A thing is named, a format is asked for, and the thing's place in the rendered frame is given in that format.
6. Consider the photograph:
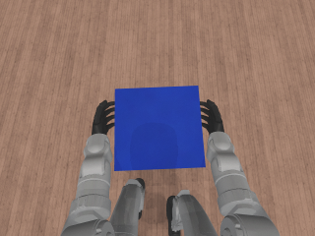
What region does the carton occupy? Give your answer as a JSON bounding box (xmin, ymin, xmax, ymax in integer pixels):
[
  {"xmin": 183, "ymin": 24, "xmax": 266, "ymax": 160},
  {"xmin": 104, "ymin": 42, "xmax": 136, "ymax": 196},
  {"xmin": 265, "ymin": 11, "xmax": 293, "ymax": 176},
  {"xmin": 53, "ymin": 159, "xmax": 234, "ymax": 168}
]
[{"xmin": 114, "ymin": 86, "xmax": 206, "ymax": 171}]

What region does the left robot upper arm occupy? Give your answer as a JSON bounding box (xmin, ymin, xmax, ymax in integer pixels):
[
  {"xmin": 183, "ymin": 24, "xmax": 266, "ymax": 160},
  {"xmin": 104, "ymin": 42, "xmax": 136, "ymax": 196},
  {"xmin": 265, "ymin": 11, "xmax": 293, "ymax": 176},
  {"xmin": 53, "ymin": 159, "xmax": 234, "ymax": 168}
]
[{"xmin": 61, "ymin": 218, "xmax": 115, "ymax": 236}]

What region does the right robot hand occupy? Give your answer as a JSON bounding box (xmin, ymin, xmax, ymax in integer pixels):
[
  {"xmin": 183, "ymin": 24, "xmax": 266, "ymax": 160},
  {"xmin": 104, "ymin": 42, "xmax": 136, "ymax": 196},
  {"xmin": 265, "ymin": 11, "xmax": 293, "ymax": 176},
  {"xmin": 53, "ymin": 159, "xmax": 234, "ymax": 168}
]
[{"xmin": 200, "ymin": 99, "xmax": 224, "ymax": 134}]

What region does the robot right shin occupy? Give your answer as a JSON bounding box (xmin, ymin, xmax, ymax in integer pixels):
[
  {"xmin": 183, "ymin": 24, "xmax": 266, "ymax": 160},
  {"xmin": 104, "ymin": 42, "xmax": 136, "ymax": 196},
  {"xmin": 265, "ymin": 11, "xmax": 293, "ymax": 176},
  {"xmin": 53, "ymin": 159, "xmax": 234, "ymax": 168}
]
[{"xmin": 171, "ymin": 189, "xmax": 190, "ymax": 231}]

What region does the left robot hand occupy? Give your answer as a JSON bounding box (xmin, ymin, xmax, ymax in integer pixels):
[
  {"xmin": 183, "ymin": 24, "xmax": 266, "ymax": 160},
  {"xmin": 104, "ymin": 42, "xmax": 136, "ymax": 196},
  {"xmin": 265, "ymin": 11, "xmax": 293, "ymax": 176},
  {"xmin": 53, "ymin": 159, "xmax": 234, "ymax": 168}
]
[{"xmin": 92, "ymin": 100, "xmax": 115, "ymax": 135}]

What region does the right robot upper arm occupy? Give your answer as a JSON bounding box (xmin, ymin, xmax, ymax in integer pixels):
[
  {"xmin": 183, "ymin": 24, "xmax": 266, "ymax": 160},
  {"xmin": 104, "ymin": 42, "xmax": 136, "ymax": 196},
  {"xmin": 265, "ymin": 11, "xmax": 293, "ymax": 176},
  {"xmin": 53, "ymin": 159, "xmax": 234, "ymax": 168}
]
[{"xmin": 220, "ymin": 213, "xmax": 280, "ymax": 236}]

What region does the right robot forearm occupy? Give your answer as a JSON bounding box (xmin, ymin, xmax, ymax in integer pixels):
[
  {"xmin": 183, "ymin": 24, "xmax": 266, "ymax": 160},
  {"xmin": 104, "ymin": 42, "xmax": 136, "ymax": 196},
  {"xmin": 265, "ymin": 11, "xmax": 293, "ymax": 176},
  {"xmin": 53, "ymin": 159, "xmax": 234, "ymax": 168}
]
[{"xmin": 206, "ymin": 131, "xmax": 281, "ymax": 236}]

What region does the robot right foot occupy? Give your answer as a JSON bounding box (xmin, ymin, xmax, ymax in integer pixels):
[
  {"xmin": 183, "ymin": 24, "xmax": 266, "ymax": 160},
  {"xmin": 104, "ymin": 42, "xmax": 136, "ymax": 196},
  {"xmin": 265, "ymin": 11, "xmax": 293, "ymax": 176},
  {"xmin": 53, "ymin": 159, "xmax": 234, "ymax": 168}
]
[{"xmin": 166, "ymin": 196, "xmax": 181, "ymax": 236}]

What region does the left robot forearm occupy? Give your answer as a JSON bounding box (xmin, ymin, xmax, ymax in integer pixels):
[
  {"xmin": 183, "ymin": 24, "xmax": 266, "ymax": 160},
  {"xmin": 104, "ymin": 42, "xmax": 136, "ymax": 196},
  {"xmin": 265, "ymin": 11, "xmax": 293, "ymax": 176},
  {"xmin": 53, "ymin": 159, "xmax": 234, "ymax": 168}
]
[{"xmin": 60, "ymin": 133, "xmax": 113, "ymax": 236}]

